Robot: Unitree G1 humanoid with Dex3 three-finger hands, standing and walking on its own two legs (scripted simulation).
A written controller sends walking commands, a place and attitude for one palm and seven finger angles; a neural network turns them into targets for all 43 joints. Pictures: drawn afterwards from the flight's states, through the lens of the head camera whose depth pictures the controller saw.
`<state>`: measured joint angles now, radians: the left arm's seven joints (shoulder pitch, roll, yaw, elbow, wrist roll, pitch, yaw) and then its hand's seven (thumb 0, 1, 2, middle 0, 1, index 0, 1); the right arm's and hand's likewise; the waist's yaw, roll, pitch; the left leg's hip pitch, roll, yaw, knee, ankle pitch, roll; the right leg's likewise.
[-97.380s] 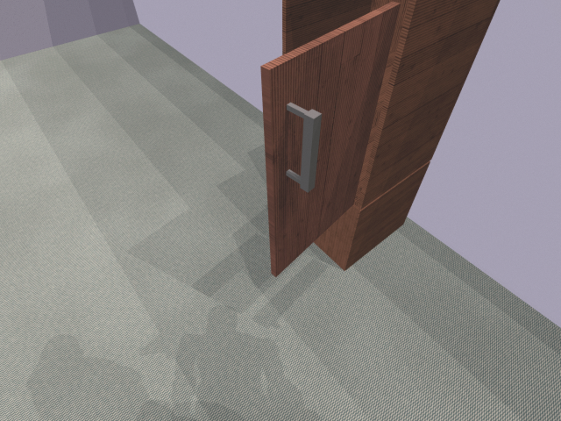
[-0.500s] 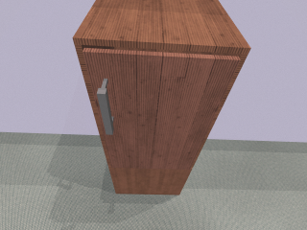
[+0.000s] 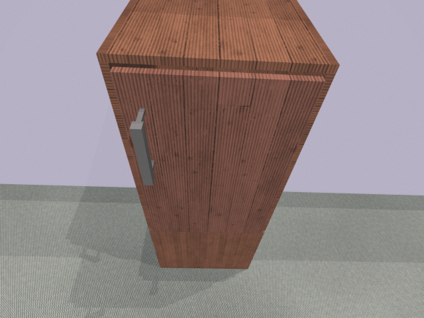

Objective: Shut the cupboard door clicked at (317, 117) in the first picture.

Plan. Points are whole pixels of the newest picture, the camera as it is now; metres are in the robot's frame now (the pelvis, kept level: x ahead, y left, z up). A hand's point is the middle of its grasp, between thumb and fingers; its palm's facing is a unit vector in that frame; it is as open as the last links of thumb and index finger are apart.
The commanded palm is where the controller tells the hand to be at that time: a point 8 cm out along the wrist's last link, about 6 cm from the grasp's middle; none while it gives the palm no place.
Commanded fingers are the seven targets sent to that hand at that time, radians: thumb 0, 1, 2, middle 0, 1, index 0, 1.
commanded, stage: raise the hand and make a fist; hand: left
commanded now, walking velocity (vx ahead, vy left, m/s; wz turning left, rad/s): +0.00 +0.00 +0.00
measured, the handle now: (145, 149) +0.41 +0.17 +0.09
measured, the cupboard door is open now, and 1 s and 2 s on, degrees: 0 0 0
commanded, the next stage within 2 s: bring the fist close to the handle in 1.98 s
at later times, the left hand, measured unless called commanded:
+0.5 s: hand (154, 307) +0.16 +0.11 -0.06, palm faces +0.06 -1.00 +0.04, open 6.1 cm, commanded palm +0.12 +0.19 -0.03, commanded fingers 0.00 0.90 0.90 -0.60 -0.74 -0.60 -0.74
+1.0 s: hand (130, 250) +0.22 +0.16 +0.04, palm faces +0.15 -0.99 -0.08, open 3.8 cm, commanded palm +0.18 +0.19 +0.03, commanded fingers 0.00 0.90 0.90 -1.06 -1.24 -1.06 -1.24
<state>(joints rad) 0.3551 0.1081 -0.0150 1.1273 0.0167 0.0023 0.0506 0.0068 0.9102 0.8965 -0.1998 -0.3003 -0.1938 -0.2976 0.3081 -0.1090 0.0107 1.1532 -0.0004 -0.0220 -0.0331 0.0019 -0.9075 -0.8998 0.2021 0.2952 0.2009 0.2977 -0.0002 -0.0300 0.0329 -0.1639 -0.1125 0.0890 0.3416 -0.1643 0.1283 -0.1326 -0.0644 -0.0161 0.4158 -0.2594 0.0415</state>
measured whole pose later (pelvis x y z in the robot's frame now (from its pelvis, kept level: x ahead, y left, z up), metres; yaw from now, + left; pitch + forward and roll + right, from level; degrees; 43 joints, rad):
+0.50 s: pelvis -0.02 -0.06 -0.07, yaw +2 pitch +7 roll +1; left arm 0.49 0.19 0.06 0.08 -0.19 -0.40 -0.19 0.02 0.91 0.90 -0.44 -0.55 -0.43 -0.55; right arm 0.20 -0.26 -0.05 0.50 0.03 -0.23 0.01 0.01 -0.91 -0.90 0.20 0.30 0.20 0.30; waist -0.01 -0.08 -0.11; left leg -0.68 -0.05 0.05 1.00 -0.44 0.06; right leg -0.66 0.04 -0.07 1.02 -0.48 -0.09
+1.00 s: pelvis +0.03 -0.06 -0.05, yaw +1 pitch +10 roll +0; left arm 0.55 0.24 0.26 -0.22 -0.33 -0.30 -0.21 0.02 0.90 0.90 -0.89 -1.05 -0.88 -1.05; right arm 0.31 -0.24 0.00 0.54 0.04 -0.18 -0.05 0.01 -0.90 -0.90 0.21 0.30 0.20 0.30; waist 0.01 0.01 -0.11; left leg -0.61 -0.05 -0.01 0.90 -0.46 0.03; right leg -0.58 0.07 -0.05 0.89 -0.47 -0.06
